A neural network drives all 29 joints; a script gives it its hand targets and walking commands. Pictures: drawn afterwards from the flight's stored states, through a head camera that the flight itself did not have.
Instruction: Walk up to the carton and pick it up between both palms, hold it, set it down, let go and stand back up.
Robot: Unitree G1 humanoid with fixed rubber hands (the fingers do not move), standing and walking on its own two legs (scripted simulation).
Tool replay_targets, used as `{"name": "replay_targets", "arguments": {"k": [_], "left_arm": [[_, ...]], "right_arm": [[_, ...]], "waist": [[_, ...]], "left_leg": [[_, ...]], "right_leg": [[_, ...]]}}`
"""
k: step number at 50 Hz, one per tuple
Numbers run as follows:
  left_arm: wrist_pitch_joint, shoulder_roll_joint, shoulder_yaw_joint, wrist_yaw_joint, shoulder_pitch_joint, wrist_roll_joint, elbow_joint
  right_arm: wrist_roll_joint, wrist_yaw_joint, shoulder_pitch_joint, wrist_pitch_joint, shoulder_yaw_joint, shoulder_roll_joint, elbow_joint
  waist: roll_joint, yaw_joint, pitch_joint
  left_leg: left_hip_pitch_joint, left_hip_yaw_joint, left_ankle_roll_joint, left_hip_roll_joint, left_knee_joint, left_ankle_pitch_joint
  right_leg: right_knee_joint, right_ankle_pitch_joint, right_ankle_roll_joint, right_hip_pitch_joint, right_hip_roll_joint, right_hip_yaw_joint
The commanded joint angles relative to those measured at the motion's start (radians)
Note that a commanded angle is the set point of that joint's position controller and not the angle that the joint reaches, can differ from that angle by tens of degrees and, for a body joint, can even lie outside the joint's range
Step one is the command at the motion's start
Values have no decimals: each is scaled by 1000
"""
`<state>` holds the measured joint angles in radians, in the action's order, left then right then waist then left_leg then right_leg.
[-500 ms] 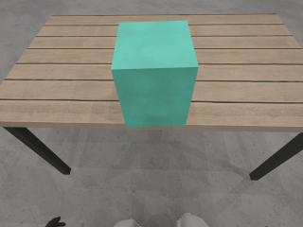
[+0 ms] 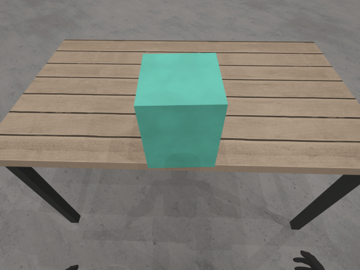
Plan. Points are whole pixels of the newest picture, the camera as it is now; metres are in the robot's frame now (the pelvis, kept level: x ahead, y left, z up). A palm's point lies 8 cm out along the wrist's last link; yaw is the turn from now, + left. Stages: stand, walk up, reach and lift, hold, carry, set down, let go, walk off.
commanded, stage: walk up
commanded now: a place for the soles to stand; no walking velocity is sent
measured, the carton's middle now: (180, 113) +0.52 +0.04 +0.03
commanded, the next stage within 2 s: none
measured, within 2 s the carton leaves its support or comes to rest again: neither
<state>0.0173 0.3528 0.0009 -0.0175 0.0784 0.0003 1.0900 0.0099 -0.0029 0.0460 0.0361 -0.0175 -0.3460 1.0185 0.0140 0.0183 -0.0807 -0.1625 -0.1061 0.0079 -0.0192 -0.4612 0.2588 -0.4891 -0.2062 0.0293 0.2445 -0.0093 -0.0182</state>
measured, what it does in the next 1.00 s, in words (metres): walks ahead: left foot, then right foot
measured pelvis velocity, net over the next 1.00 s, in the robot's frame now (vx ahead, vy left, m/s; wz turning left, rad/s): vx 0.13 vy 0.10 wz -0.02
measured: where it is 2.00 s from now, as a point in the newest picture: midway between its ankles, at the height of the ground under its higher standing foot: outside the picture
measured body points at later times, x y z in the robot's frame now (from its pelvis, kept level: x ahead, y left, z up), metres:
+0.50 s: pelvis +0.04 +0.05 +0.00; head +0.05 +0.03 +0.45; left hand +0.05 +0.40 -0.10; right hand +0.10 -0.29 -0.13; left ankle +0.10 +0.22 -0.71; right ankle +0.04 -0.10 -0.74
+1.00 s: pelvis +0.13 +0.10 -0.03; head +0.18 +0.10 +0.42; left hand +0.24 +0.40 -0.15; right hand +0.19 -0.22 -0.14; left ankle +0.11 +0.24 -0.73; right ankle +0.18 -0.02 -0.74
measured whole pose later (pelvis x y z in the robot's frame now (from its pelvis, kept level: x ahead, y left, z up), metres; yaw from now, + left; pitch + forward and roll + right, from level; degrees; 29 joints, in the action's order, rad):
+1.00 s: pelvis +0.13 +0.10 -0.03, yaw -1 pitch -3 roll +0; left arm 0.01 0.37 -0.06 -0.02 0.11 -0.02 0.94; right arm -0.01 0.03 0.21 0.03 -0.04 -0.38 0.90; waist 0.00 -0.02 -0.18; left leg -0.30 -0.04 0.00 -0.08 -0.81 0.45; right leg -0.72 -0.29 0.01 0.38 -0.01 -0.01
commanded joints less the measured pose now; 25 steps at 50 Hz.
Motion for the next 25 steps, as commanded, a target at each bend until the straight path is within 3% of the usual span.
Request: {"name": "replay_targets", "arguments": {"k": [1,4,7,8,9,10,11,12,13,15,17,18,20,23,24,25], "left_arm": [[23,208,-38,13,-50,-2,-33],[24,209,-41,14,-43,-6,-15],[26,204,-43,16,-40,-4,-11],[26,205,-43,16,-42,-4,-4],[51,346,-99,24,108,-18,-6],[57,388,-122,34,216,-21,12],[59,414,-142,44,241,-30,12],[63,400,-143,55,186,-25,-22],[69,376,-142,61,156,-20,-46],[79,328,-141,58,101,-20,-87],[82,316,-148,45,110,-24,-115],[82,321,-151,42,115,-26,-119],[80,345,-161,33,107,-29,-142],[75,360,-162,22,113,-31,-164],[72,355,-155,18,91,-29,-176],[64,348,-147,14,59,-31,-188]], "right_arm": [[-1,9,-55,17,-39,-205,-43],[-1,10,-59,14,-38,-202,-23],[-2,10,-48,12,-35,-190,-1],[0,11,-45,13,-35,-192,2],[35,-20,4,-9,-89,-307,-48],[45,-32,-25,-26,-87,-272,-72],[60,-36,-18,-43,-92,-264,-81],[61,-43,11,-49,-93,-252,-86],[58,-48,40,-49,-95,-246,-94],[52,-56,91,-47,-116,-263,-102],[41,-72,92,-45,-116,-259,-119],[41,-76,81,-45,-117,-255,-127],[41,-84,89,-47,-127,-258,-137],[33,-89,108,-40,-129,-262,-140],[28,-86,132,-37,-131,-260,-126],[23,-80,195,-31,-134,-261,-102]], "waist": [[1,-8,115],[29,-9,110],[7,-11,125],[24,-12,128],[-50,24,177],[29,56,126],[57,57,74],[12,32,39],[-17,12,27],[16,-27,22],[103,-9,28],[132,-3,10],[180,-13,-9],[204,-13,-27],[211,-26,-30],[206,-60,-15]], "left_leg": [[57,148,17,-121,161,-51],[70,144,14,-115,167,-46],[95,139,6,-115,179,-52],[98,145,7,-113,183,-54],[-39,94,41,-51,-7,248],[-265,48,28,7,-199,319],[-401,127,18,-14,-422,295],[-454,207,20,-37,-479,241],[-471,232,21,-51,-495,197],[-428,247,11,-67,-499,154],[-391,208,-8,-74,-429,137],[-378,190,-16,-83,-401,130],[-321,168,-13,-100,-351,136],[-219,129,5,-98,-237,101],[-171,100,7,-87,-209,74],[-81,69,11,-78,-160,19]], "right_leg": [[153,120,4,-45,137,146],[190,112,-2,-42,138,154],[217,99,-5,-50,150,173],[215,100,-5,-48,145,168],[189,-293,62,-179,183,234],[286,-544,118,-271,294,433],[354,-643,167,-276,392,576],[360,-598,181,-236,426,586],[354,-533,189,-226,421,550],[333,-433,178,-176,374,432],[312,-324,158,-189,314,305],[303,-285,163,-160,310,280],[298,-322,170,-70,317,248],[269,-370,165,48,293,202],[255,-376,157,88,278,177],[217,-383,147,136,257,144]]}}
